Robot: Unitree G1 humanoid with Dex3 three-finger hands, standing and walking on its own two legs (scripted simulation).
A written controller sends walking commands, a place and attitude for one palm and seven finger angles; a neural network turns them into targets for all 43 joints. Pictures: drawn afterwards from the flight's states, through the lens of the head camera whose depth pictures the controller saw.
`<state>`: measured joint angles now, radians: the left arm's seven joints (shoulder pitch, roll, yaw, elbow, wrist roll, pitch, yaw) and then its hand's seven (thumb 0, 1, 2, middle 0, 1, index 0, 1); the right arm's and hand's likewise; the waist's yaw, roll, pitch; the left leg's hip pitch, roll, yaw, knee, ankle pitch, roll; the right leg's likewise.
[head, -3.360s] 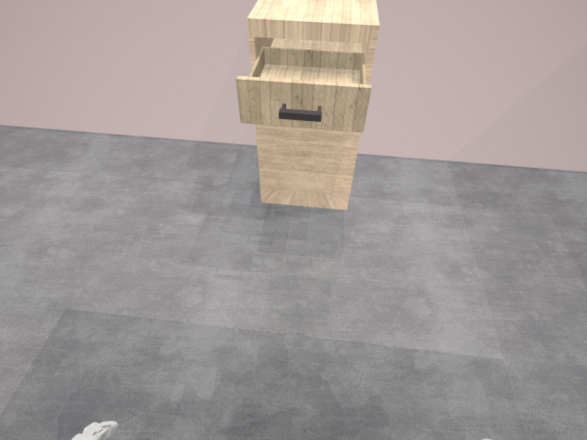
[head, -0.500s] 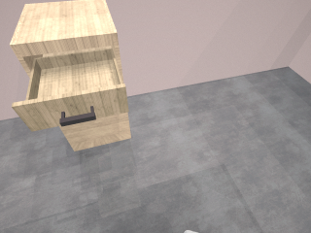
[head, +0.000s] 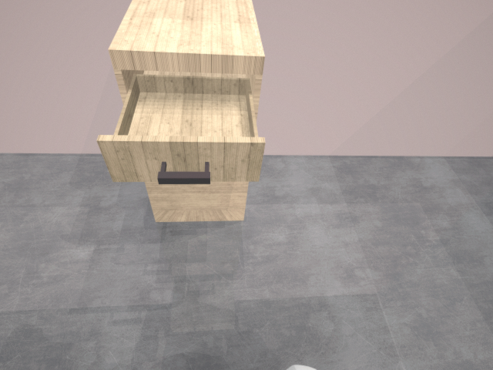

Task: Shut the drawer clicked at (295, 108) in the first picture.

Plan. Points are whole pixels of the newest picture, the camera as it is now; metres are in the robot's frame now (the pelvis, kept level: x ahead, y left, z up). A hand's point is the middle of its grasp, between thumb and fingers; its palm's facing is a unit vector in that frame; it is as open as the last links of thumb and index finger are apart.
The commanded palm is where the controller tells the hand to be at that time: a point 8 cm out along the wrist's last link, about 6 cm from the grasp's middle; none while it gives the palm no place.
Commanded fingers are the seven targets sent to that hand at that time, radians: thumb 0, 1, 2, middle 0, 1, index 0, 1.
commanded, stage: turn to face it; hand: left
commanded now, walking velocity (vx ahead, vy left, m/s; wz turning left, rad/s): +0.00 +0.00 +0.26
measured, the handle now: (185, 171) +0.54 +0.17 -0.06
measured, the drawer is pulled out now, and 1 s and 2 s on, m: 0.30 0.30 0.30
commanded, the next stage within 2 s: take the last steps up to it in 0.08 s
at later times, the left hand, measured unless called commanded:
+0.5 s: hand out of the picture -0.06 +0.09 -0.15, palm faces +0.21 -0.96 -0.20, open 7.4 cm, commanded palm none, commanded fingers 0.00 0.90 0.90 -0.20 -0.30 -0.20 -0.30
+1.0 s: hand out of the picture +0.00 +0.13 -0.18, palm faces +0.18 -0.98 -0.12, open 7.4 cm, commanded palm none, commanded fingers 0.00 0.90 0.90 -0.20 -0.30 -0.20 -0.30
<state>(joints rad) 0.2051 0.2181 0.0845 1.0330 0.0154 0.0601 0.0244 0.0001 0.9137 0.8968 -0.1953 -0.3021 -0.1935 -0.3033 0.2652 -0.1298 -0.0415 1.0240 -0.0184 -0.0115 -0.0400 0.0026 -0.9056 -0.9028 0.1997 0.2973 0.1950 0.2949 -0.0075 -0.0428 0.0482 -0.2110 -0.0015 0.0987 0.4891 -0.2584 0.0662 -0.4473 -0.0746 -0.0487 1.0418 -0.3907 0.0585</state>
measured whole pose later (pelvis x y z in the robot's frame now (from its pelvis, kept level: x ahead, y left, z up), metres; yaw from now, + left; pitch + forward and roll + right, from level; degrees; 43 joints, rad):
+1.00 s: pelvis +0.11 -0.01 -0.01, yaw +4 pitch -1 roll +1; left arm 0.43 0.13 0.05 1.18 0.02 -0.01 0.01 0.00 0.91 0.90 -0.20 -0.30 -0.19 -0.30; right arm 0.15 -0.08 -0.05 1.01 0.00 -0.10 -0.03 -0.02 -0.93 -0.90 0.20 0.30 0.20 0.30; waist 0.03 -0.07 0.05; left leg -0.21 0.02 0.18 0.52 -0.28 0.04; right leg -0.35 -0.06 -0.05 1.07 -0.41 -0.02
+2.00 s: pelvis +0.22 -0.02 +0.00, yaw +4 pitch +0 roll +1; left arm 0.27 0.17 0.04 1.10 0.02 0.04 0.03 0.00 0.91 0.90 -0.20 -0.30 -0.19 -0.30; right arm 0.17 -0.14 -0.03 1.05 -0.01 0.01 -0.04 0.00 -0.92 -0.90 0.20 0.30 0.20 0.30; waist 0.04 -0.05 0.04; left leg -0.23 -0.03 0.09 0.41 -0.18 0.05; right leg -0.27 -0.05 -0.02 0.73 -0.43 0.02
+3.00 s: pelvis +0.24 -0.05 +0.00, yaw +5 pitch -1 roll +1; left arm 0.34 0.09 0.00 1.16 0.01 -0.01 0.05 0.00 0.91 0.90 -0.20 -0.30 -0.19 -0.30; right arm 0.29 -0.12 -0.01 1.17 0.00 -0.01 -0.05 0.02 -0.92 -0.90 0.20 0.30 0.19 0.29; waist 0.00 -0.01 0.02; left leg -0.20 0.02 0.06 0.40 -0.18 -0.01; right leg -0.06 0.01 -0.05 0.39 -0.32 -0.03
